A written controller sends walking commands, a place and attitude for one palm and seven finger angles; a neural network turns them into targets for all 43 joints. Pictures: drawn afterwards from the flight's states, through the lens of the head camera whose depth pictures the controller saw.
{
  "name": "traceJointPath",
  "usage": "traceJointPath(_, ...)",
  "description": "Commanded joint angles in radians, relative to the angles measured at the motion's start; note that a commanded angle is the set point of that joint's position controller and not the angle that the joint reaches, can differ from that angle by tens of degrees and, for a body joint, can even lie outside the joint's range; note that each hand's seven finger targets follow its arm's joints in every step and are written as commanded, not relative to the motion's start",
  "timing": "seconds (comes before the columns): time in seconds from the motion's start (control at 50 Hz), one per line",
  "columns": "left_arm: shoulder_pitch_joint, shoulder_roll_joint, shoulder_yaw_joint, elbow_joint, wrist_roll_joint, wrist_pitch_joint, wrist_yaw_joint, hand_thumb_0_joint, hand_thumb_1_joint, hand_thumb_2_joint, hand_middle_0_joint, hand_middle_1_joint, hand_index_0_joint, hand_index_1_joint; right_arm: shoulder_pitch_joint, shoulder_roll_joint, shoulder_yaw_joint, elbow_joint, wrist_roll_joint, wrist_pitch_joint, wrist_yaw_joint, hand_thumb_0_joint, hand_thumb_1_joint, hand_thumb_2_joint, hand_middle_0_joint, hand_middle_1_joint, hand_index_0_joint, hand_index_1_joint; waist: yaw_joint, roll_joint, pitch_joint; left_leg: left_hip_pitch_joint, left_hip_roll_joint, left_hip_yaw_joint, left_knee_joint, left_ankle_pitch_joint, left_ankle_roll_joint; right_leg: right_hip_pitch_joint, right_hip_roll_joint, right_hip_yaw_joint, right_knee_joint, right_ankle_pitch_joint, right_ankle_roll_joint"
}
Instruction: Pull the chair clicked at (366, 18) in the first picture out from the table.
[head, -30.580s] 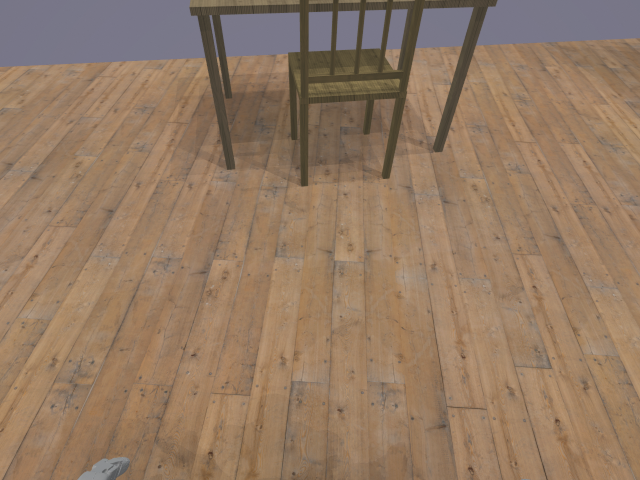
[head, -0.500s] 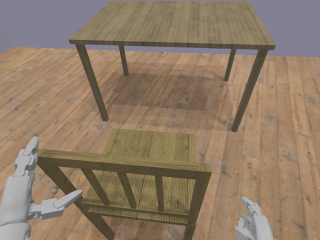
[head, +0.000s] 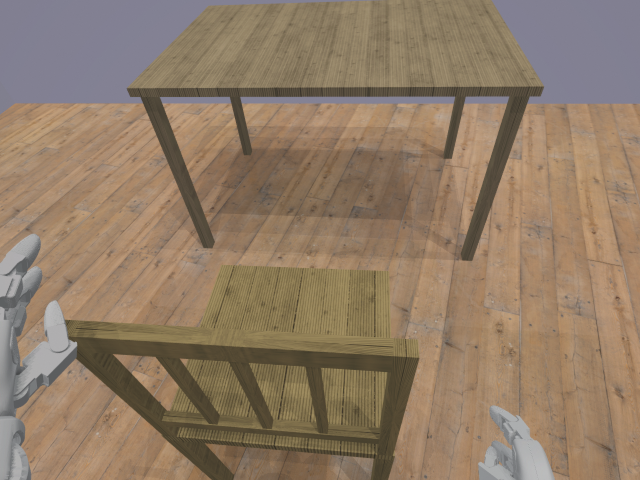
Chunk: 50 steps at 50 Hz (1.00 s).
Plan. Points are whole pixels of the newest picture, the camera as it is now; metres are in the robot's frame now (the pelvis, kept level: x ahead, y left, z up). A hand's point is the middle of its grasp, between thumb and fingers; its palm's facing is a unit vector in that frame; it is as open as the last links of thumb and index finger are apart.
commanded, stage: draw the hand back to the body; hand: left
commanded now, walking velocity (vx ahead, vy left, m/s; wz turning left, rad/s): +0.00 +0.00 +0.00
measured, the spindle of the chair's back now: (254, 394) +0.25 +0.14 -0.10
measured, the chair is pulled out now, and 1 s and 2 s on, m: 0.70 0.70 0.70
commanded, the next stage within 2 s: step back with the hand held close in 0.16 s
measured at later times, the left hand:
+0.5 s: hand (72, 353) +0.19 +0.26 +0.15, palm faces +0.38 -0.77 -0.51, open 7.4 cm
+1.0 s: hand (12, 452) +0.10 +0.27 +0.14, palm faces +0.43 -0.77 -0.46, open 7.4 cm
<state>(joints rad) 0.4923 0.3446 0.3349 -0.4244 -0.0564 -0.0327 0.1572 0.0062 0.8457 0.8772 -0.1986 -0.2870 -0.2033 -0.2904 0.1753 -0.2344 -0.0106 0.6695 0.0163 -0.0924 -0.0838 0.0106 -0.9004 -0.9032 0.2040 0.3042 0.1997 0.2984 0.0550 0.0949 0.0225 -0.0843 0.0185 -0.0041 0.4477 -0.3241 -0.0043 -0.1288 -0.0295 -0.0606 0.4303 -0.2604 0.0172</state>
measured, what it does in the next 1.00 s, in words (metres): shifts its weight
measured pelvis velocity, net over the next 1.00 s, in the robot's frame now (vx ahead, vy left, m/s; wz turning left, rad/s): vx -0.10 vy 0.01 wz -0.01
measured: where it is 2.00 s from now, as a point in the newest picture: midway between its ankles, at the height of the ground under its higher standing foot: outside the picture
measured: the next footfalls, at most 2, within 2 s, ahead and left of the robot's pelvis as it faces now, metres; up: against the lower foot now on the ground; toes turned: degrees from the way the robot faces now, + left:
right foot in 1.74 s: -0.16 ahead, -0.16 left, +0.00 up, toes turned -4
left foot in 2.00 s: -0.13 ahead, +0.12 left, +0.00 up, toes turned -1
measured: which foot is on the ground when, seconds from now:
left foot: down 0.00-1.00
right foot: down 0.00-1.00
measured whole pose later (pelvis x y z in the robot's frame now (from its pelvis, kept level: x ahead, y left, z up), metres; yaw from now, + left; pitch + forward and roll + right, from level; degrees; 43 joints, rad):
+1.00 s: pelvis -0.10 +0.01 -0.01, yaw -1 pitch +0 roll -1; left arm 0.54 0.38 0.36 -0.49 -0.03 -0.11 0.19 0.01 0.89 0.90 -0.21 -0.30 -0.21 -0.30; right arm 0.19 -0.23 -0.01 0.60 0.01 -0.06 -0.11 0.01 -0.90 -0.90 0.20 0.30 0.20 0.30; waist 0.02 0.03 0.02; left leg -0.36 0.01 0.01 0.60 -0.30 0.02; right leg -0.38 -0.04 -0.04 0.50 -0.16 0.02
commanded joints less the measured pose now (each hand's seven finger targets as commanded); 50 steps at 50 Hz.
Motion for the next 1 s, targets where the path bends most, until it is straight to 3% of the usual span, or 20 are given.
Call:
traceJointPath(0.0,-0.075,0.221,0.151,-0.236,0.005,-0.063,0.017,0.000,0.900,0.900,-0.200,-0.300,-0.200,-0.300,-0.127,-0.100,-0.031,-0.167,0.006,-0.054,-0.009,0.000,-0.900,-0.900,0.200,0.300,0.200,0.300,0.008,-0.016,-0.135,-0.007,0.041,-0.016,-0.045,0.399,0.012,0.087,-0.034,0.013,-0.028,0.332,-0.042)
traceJointPath(0.1,-0.077,0.213,0.146,-0.247,0.006,-0.061,0.021,0.000,0.900,0.900,-0.200,-0.300,-0.200,-0.300,-0.123,-0.098,-0.027,-0.165,0.006,-0.064,-0.010,0.000,-0.900,-0.900,0.200,0.300,0.200,0.300,0.007,0.005,-0.123,-0.008,0.041,-0.016,-0.047,0.405,0.009,0.083,-0.033,0.010,-0.030,0.328,-0.044)
traceJointPath(0.24,-0.062,0.181,0.127,-0.170,0.004,-0.051,0.017,0.000,0.900,0.900,-0.200,-0.300,-0.200,-0.300,-0.122,-0.096,-0.028,-0.161,0.006,-0.053,-0.010,0.000,-0.900,-0.900,0.200,0.300,0.200,0.300,0.005,-0.061,-0.069,-0.027,0.046,-0.016,-0.057,0.362,0.012,0.052,-0.031,0.004,-0.037,0.291,-0.041)
traceJointPath(0.26,-0.086,0.148,0.082,-0.168,0.005,-0.052,0.010,0.000,0.900,0.900,-0.200,-0.300,-0.200,-0.300,-0.126,-0.100,-0.024,-0.166,0.006,-0.052,-0.008,0.000,-0.900,-0.900,0.200,0.300,0.200,0.300,-0.002,-0.068,-0.061,-0.027,0.044,-0.012,-0.058,0.343,0.016,0.042,-0.032,0.007,-0.043,0.279,-0.038)
traceJointPath(0.28,-0.232,0.323,0.246,-0.243,-0.012,-0.104,0.011,0.000,0.900,0.900,-0.200,-0.300,-0.200,-0.300,-0.091,-0.121,-0.038,-0.195,0.016,-0.031,-0.011,0.000,-0.900,-0.900,0.200,0.300,0.200,0.300,-0.030,-0.064,0.021,-0.079,0.066,-0.019,-0.034,0.270,0.031,-0.050,-0.078,0.129,-0.093,0.371,-0.042)
traceJointPath(0.3,-0.254,0.326,0.245,-0.225,-0.002,-0.122,0.005,0.000,0.900,0.900,-0.200,-0.300,-0.200,-0.300,-0.070,-0.113,-0.038,-0.177,0.013,-0.021,-0.014,0.000,-0.900,-0.900,0.200,0.300,0.200,0.300,-0.040,-0.061,0.004,-0.088,0.064,-0.037,-0.033,0.225,0.028,-0.034,-0.101,0.137,-0.090,0.381,-0.053)
traceJointPath(0.34,-0.096,0.201,0.157,-0.135,-0.001,-0.114,-0.004,0.000,0.900,0.900,-0.200,-0.300,-0.200,-0.300,-0.101,-0.109,-0.040,-0.186,0.007,-0.009,-0.012,0.000,-0.900,-0.900,0.200,0.300,0.200,0.300,-0.041,-0.085,-0.019,-0.069,0.065,-0.036,-0.034,0.270,0.027,-0.026,-0.103,0.132,-0.072,0.411,-0.048)
traceJointPath(0.38,-0.014,0.172,0.133,-0.140,0.003,-0.111,-0.007,0.000,0.900,0.900,-0.200,-0.300,-0.200,-0.300,-0.115,-0.110,-0.040,-0.206,0.004,0.010,-0.007,0.000,-0.900,-0.900,0.200,0.300,0.200,0.300,-0.036,-0.050,-0.088,-0.045,0.078,-0.039,-0.043,0.364,0.030,0.005,-0.099,0.110,-0.038,0.427,-0.038)
traceJointPath(0.42,0.041,0.186,0.147,-0.186,0.008,-0.113,0.002,0.000,0.900,0.900,-0.200,-0.300,-0.200,-0.300,-0.120,-0.108,-0.048,-0.219,0.007,0.023,-0.008,0.000,-0.900,-0.900,0.200,0.300,0.200,0.300,-0.033,-0.027,-0.152,-0.031,0.095,-0.039,-0.045,0.438,0.031,0.028,-0.099,0.094,-0.009,0.435,-0.034)
traceJointPath(0.48,0.096,0.216,0.180,-0.250,0.010,-0.117,0.013,0.000,0.900,0.900,-0.200,-0.300,-0.200,-0.300,-0.128,-0.098,-0.051,-0.244,0.010,0.037,-0.008,0.000,-0.900,-0.900,0.200,0.300,0.200,0.300,-0.030,-0.067,-0.215,-0.044,0.107,-0.050,-0.030,0.491,0.030,0.044,-0.100,0.083,0.022,0.446,-0.029)
traceJointPath(0.5,0.096,0.255,0.213,-0.270,0.010,-0.119,0.021,0.000,0.900,0.900,-0.200,-0.300,-0.200,-0.300,-0.136,-0.097,-0.055,-0.241,0.013,0.037,-0.012,0.000,-0.900,-0.900,0.200,0.300,0.200,0.300,-0.030,-0.050,-0.223,-0.048,0.109,-0.051,-0.034,0.480,0.033,0.044,-0.103,0.086,0.030,0.441,-0.028)
traceJointPath(0.58,0.116,0.268,0.238,-0.318,0.002,-0.135,0.031,0.000,0.900,0.900,-0.200,-0.300,-0.200,-0.300,-0.121,-0.085,-0.058,-0.249,0.017,0.032,-0.021,0.000,-0.900,-0.900,0.200,0.300,0.200,0.300,-0.029,-0.053,-0.216,-0.108,0.121,-0.070,-0.027,0.467,0.031,0.022,-0.097,0.075,0.063,0.394,-0.026)
traceJointPath(0.6,0.111,0.290,0.256,-0.321,0.001,-0.137,0.035,0.000,0.900,0.900,-0.200,-0.300,-0.200,-0.300,-0.125,-0.087,-0.062,-0.238,0.018,0.027,-0.026,0.000,-0.900,-0.900,0.200,0.300,0.200,0.300,-0.032,-0.017,-0.219,-0.105,0.126,-0.073,-0.031,0.465,0.035,0.015,-0.097,0.080,0.070,0.381,-0.025)
traceJointPath(0.62,0.123,0.262,0.240,-0.304,-0.002,-0.137,0.035,0.000,0.900,0.900,-0.200,-0.300,-0.200,-0.300,-0.114,-0.082,-0.057,-0.239,0.018,0.024,-0.026,0.000,-0.900,-0.900,0.200,0.300,0.200,0.300,-0.032,-0.015,-0.207,-0.121,0.130,-0.076,-0.036,0.454,0.033,0.005,-0.091,0.068,0.078,0.333,-0.023)
traceJointPath(0.7,0.111,0.231,0.208,-0.258,-0.001,-0.132,0.035,0.000,0.900,0.900,-0.200,-0.300,-0.200,-0.300,-0.106,-0.090,-0.062,-0.223,0.016,0.010,-0.031,0.000,-0.900,-0.900,0.200,0.300,0.200,0.300,-0.038,0.005,-0.151,-0.195,0.132,-0.080,-0.042,0.313,0.038,-0.030,-0.085,0.085,0.064,0.258,-0.023)
traceJointPath(0.76,0.072,0.210,0.179,-0.237,0.007,-0.125,0.038,0.000,0.900,0.900,-0.200,-0.300,-0.200,-0.300,-0.084,-0.096,-0.058,-0.224,0.009,0.005,-0.030,0.000,-0.900,-0.900,0.200,0.300,0.200,0.300,-0.041,-0.050,-0.099,-0.276,0.105,-0.078,-0.027,0.101,0.032,-0.063,-0.092,0.120,0.015,0.179,-0.029)
traceJointPath(0.82,0.032,0.214,0.164,-0.219,0.014,-0.124,0.044,0.000,0.900,0.900,-0.200,-0.300,-0.200,-0.300,-0.066,-0.094,-0.053,-0.222,0.008,0.001,-0.030,0.000,-0.900,-0.900,0.200,0.300,0.200,0.300,-0.049,-0.133,-0.052,-0.277,0.056,-0.061,0.024,-0.114,0.031,-0.178,-0.131,0.189,-0.107,-0.067,-0.052)
traceJointPath(0.88,-0.022,0.245,0.168,-0.246,0.027,-0.134,0.052,0.000,0.900,0.900,-0.200,-0.300,-0.200,-0.300,-0.064,-0.100,-0.045,-0.226,0.003,-0.007,-0.030,0.000,-0.900,-0.900,0.200,0.300,0.200,0.300,-0.048,-0.192,-0.034,-0.226,0.033,-0.051,0.117,-0.163,0.028,-0.323,-0.161,0.213,-0.180,-0.299,-0.065)
traceJointPath(0.94,-0.044,0.271,0.190,-0.316,0.032,-0.152,0.059,0.000,0.900,0.900,-0.200,-0.300,-0.200,-0.300,-0.067,-0.105,-0.032,-0.235,-0.004,-0.018,-0.033,0.000,-0.900,-0.900,0.200,0.300,0.200,0.300,-0.048,-0.103,-0.060,-0.252,0.062,-0.090,0.037,-0.186,0.044,-0.292,-0.132,0.175,-0.122,-0.280,-0.048)
traceJointPath(0.98,-0.032,0.277,0.214,-0.335,0.035,-0.165,0.063,0.000,0.900,0.900,-0.200,-0.300,-0.200,-0.300,-0.066,-0.109,-0.032,-0.243,-0.004,-0.030,-0.033,0.000,-0.900,-0.900,0.200,0.300,0.200,0.300,-0.045,-0.016,-0.073,-0.368,0.104,-0.145,-0.077,-0.243,0.061,-0.166,-0.076,0.129,-0.029,-0.231,-0.021)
